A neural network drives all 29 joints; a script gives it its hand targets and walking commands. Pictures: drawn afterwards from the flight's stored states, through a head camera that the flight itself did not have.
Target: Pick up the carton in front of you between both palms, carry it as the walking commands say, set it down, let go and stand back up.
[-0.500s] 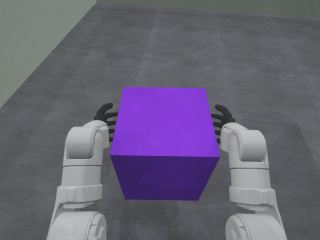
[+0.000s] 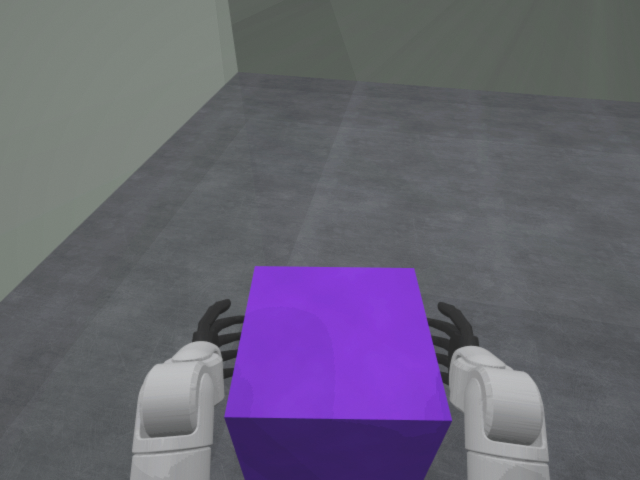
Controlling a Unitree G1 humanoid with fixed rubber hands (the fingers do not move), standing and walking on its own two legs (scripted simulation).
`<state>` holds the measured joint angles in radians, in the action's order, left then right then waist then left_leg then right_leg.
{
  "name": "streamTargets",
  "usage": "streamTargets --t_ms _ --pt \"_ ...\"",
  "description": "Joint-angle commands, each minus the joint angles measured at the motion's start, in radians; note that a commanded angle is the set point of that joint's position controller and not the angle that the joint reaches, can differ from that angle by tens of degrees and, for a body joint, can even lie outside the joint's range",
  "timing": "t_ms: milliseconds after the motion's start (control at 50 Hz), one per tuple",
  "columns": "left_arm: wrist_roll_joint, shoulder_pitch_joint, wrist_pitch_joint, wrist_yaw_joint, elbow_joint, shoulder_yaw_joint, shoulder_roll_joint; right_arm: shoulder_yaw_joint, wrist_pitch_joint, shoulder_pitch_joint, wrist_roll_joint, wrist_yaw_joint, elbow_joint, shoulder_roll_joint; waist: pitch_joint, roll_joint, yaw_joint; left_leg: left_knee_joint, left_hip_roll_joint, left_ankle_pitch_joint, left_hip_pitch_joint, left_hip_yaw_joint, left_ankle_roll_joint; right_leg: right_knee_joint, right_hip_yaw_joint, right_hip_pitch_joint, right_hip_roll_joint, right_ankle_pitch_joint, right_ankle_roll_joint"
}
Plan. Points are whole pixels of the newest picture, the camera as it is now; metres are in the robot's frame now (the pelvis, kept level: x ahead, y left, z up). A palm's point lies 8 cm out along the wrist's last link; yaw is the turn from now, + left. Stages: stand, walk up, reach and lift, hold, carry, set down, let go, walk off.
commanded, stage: carry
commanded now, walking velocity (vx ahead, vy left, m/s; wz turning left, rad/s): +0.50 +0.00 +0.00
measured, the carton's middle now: (332, 387) +0.27 +0.00 -0.01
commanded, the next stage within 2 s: none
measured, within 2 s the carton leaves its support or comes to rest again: neither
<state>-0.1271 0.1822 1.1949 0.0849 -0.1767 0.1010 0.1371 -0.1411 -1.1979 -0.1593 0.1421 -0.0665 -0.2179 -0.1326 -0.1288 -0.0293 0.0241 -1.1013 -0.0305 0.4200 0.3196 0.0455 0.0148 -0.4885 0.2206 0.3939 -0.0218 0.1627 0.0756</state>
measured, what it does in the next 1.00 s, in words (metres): walks ahead: left foot, then right foot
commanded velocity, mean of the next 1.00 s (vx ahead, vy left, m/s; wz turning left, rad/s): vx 0.50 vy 0.00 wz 0.00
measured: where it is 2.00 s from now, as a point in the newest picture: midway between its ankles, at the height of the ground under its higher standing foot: (331, 303)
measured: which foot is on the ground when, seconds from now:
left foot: up 0.00-0.36, down 0.38-0.88, up 0.90-1.00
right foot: down 0.00-0.40, up 0.42-0.82, down 0.84-1.00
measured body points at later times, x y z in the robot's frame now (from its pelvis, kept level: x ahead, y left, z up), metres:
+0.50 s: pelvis +0.31 +0.04 +0.00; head +0.29 +0.05 +0.45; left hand +0.60 +0.18 +0.08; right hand +0.58 -0.13 +0.08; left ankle +0.38 +0.12 -0.73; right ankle +0.17 -0.07 -0.64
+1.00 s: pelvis +0.63 -0.02 +0.01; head +0.64 -0.04 +0.46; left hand +0.90 +0.13 +0.06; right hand +0.91 -0.17 +0.05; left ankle +0.53 +0.11 -0.64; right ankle +0.67 -0.10 -0.73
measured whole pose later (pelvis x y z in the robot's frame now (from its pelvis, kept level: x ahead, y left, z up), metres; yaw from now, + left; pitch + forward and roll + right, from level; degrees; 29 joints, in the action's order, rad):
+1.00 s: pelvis +0.63 -0.02 +0.01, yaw +0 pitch +4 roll +1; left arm -0.12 0.13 1.19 0.08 -0.24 0.09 0.13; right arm -0.11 -1.21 -0.13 0.14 -0.08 -0.27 -0.13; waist -0.07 -0.03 0.02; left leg -1.13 -0.08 0.36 0.43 0.07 0.01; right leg -0.45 0.23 0.35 -0.05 0.17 0.06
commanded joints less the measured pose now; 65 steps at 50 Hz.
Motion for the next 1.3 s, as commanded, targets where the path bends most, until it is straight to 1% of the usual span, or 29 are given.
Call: streamTargets --t_ms 0,40,100,180,280,320,340,360,380,400,420,440,460,480,520,580,760,820,840,860,880,900,940,980,1040,1100,1180,1240,1280 --pt "0.439 0.488 -0.021 -0.271 -0.134 -0.71 1.02 0.759 0.015 -0.509 -0.437 0.257 -0.094 -0.997 -0.251 0.076 -0.011 -0.028 -0.097 -0.088 0.331 -0.062 0.006 0.275 -0.441 -0.42 -0.317 0.007 0.078" --pt "0.448 0.467 -0.029 -0.274 -0.151 -0.721 1.014 0.767 0.027 -0.469 -0.432 0.251 -0.095 -1.003 -0.232 0.126 -0.011 0.098 -0.087 -0.13 0.269 -0.008 -0.011 0.326 -0.334 -0.341 -0.283 0.078 0.062" --pt "0.448 0.411 -0.034 -0.28 -0.152 -0.725 0.982 0.773 0.038 -0.405 -0.413 0.241 -0.092 -0.99 -0.188 0.145 -0.009 0.292 -0.091 -0.207 0.284 0.036 -0.042 0.375 -0.263 -0.339 -0.269 0.082 0.078" --pt "0.437 0.377 -0.03 -0.276 -0.181 -0.722 0.925 0.776 0.034 -0.377 -0.414 0.233 -0.118 -0.95 -0.125 0.143 -0.006 0.479 -0.068 -0.343 0.274 0.096 -0.044 0.363 -0.176 -0.371 -0.228 -0.057 0.051" --pt "0.419 0.375 0.001 -0.255 -0.227 -0.705 0.848 0.763 -0.003 -0.402 -0.43 0.226 -0.182 -0.863 -0.06 0.173 -0.004 0.602 -0.05 -0.383 0.225 0.137 -0.019 0.301 -0.133 -0.43 -0.223 -0.192 0.025" --pt "0.412 0.376 0.019 -0.248 -0.226 -0.698 0.819 0.746 -0.021 -0.401 -0.428 0.225 -0.179 -0.83 -0.074 0.177 -0.01 0.648 -0.015 -0.329 0.108 0.184 -0.001 0.185 -0.097 -0.43 -0.216 -0.326 0.003" --pt "0.413 0.391 0.028 -0.245 -0.227 -0.698 0.801 0.735 -0.029 -0.403 -0.425 0.224 -0.164 -0.813 -0.117 0.142 -0.025 0.681 0.03 -0.292 -0.044 0.232 0.005 0.032 -0.035 -0.387 -0.178 -0.404 -0.02" --pt "0.411 0.402 0.039 -0.241 -0.226 -0.694 0.777 0.721 -0.036 -0.393 -0.42 0.225 -0.145 -0.796 -0.194 0.089 -0.042 0.661 -0.007 -0.25 -0.279 0.178 0.013 -0.155 -0.004 -0.259 -0.148 -0.356 -0.051" --pt "0.419 0.441 0.052 -0.238 -0.242 -0.705 0.77 0.701 -0.036 -0.395 -0.406 0.226 -0.12 -0.775 -0.28 -0.125 -0.056 0.746 -0.26 -0.087 -0.49 -0.254 0.125 -0.466 -0.009 0.006 -0.058 -0.152 -0.107" --pt "0.428 0.468 0.06 -0.241 -0.237 -0.71 0.776 0.693 -0.035 -0.391 -0.411 0.225 -0.094 -0.791 -0.298 -0.328 -0.061 0.87 -0.381 -0.179 -0.601 -0.555 0.218 -0.67 -0.079 0.248 0.045 0.283 -0.111" --pt "0.438 0.488 0.057 -0.244 -0.22 -0.713 0.811 0.7 -0.037 -0.414 -0.423 0.226 -0.111 -0.814 -0.283 -0.231 -0.051 0.847 -0.389 -0.305 -0.584 -0.497 0.228 -0.803 -0.179 0.322 -0.004 0.333 -0.085" --pt "0.439 0.49 0.051 -0.248 -0.202 -0.708 0.839 0.709 -0.033 -0.434 -0.434 0.228 -0.117 -0.853 -0.289 -0.133 -0.051 0.82 -0.361 -0.373 -0.528 -0.413 0.216 -0.823 -0.209 0.33 -0.049 0.306 -0.066" --pt "0.439 0.491 0.042 -0.251 -0.194 -0.707 0.871 0.72 -0.028 -0.458 -0.443 0.231 -0.13 -0.887 -0.266 -0.033 -0.047 0.831 -0.344 -0.357 -0.445 -0.328 0.17 -0.765 -0.223 0.31 -0.091 0.242 -0.06" --pt "0.435 0.49 0.033 -0.252 -0.188 -0.707 0.895 0.732 -0.022 -0.482 -0.45 0.235 -0.144 -0.917 -0.251 -0.011 -0.039 0.869 -0.323 -0.296 -0.368 -0.255 0.133 -0.675 -0.232 0.269 -0.118 0.18 -0.062" --pt "0.417 0.483 0.02 -0.247 -0.202 -0.716 0.916 0.743 -0.011 -0.491 -0.459 0.244 -0.152 -0.946 -0.237 -0.075 -0.037 0.925 -0.289 -0.204 -0.298 -0.156 0.104 -0.559 -0.189 0.211 -0.107 0.116 -0.069" --pt "0.404 0.464 0.009 -0.234 -0.224 -0.719 0.934 0.746 -0.008 -0.48 -0.47 0.252 -0.18 -0.93 -0.197 -0.106 -0.038 0.98 -0.269 -0.172 -0.286 -0.073 0.119 -0.373 -0.141 0.217 -0.106 0.051 -0.093" --pt "0.396 0.403 0.042 -0.239 -0.188 -0.698 0.863 0.725 -0.034 -0.395 -0.422 0.244 -0.124 -0.852 -0.075 -0.124 -0.047 0.9 -0.223 -0.464 -0.382 0.071 0.083 0.008 -0.03 0.135 -0.058 -0.13 -0.07" --pt "0.402 0.392 0.04 -0.253 -0.156 -0.685 0.869 0.732 -0.033 -0.405 -0.414 0.244 -0.108 -0.864 -0.139 -0.073 -0.019 0.608 -0.161 -0.622 -0.286 0.177 0.032 0.06 0.062 -0.201 0.017 -0.024 -0.051" --pt "0.399 0.376 0.037 -0.257 -0.139 -0.678 0.873 0.733 -0.032 -0.412 -0.409 0.244 -0.104 -0.859 -0.198 0.009 0.002 0.392 -0.129 -0.495 -0.14 0.187 -0.002 0.068 -0.073 -0.399 -0.077 0.042 -0.045" --pt "0.388 0.369 0.023 -0.262 -0.106 -0.667 0.869 0.75 -0.038 -0.449 -0.422 0.244 -0.139 -0.869 -0.288 0.289 0.013 0.066 -0.008 -0.278 0.153 0.168 -0.058 0.187 -0.556 -0.617 -0.341 0.166 0.092" --pt "0.404 0.371 0.012 -0.264 -0.108 -0.673 0.903 0.76 -0.032 -0.474 -0.431 0.248 -0.145 -0.879 -0.266 0.371 0.004 -0.096 0.043 0.054 0.356 0.064 -0.05 0.268 -0.725 -0.674 -0.405 0.01 0.149" --pt "0.417 0.394 0.003 -0.267 -0.135 -0.682 0.931 0.771 -0.019 -0.482 -0.44 0.249 -0.133 -0.92 -0.27 0.282 0.0 -0.188 -0.019 0.061 0.396 -0.015 -0.016 0.231 -0.619 -0.647 -0.393 -0.114 0.14" --pt "0.436 0.434 -0.02 -0.271 -0.175 -0.707 0.994 0.782 0.008 -0.482 -0.441 0.249 -0.145 -0.965 -0.267 0.1 -0.005 -0.124 -0.094 -0.044 0.372 -0.047 0.009 0.212 -0.458 -0.535 -0.346 -0.175 0.084" --pt "0.45 0.451 -0.036 -0.273 -0.21 -0.725 1.011 0.792 0.031 -0.461 -0.44 0.242 -0.153 -1.003 -0.26 0.121 -0.01 -0.001 -0.1 -0.13 0.307 -0.021 -0.002 0.269 -0.349 -0.454 -0.31 -0.104 0.043" --pt "0.461 0.404 -0.045 -0.282 -0.229 -0.738 0.993 0.795 0.053 -0.391 -0.413 0.226 -0.159 -1.006 -0.234 0.158 -0.008 0.154 -0.093 -0.184 0.32 0.026 -0.024 0.321 -0.263 -0.447 -0.291 -0.067 0.061" --pt "0.461 0.372 -0.044 -0.285 -0.248 -0.741 0.951 0.795 0.054 -0.355 -0.401 0.216 -0.176 -0.98 -0.174 0.153 -0.007 0.354 -0.077 -0.272 0.338 0.072 -0.039 0.324 -0.185 -0.472 -0.255 -0.164 0.06" --pt "0.446 0.363 -0.024 -0.272 -0.29 -0.726 0.875 0.788 0.028 -0.371 -0.417 0.211 -0.232 -0.908 -0.102 0.171 -0.007 0.535 -0.038 -0.378 0.276 0.136 -0.022 0.295 -0.099 -0.474 -0.227 -0.311 0.034" --pt "0.417 0.343 0.005 -0.257 -0.285 -0.706 0.825 0.772 -0.007 -0.374 -0.428 0.217 -0.24 -0.847 -0.09 0.19 -0.01 0.632 0.002 -0.459 0.135 0.18 -0.009 0.172 -0.03 -0.482 -0.201 -0.557 -0.02" --pt "0.408 0.35 0.025 -0.25 -0.281 -0.694 0.795 0.756 -0.026 -0.37 -0.426 0.222 -0.226 -0.816 -0.153 0.135 -0.034 0.744 0.047 -0.571 -0.155 0.228 -0.012 -0.066 0.042 -0.393 -0.139 -0.584 -0.078"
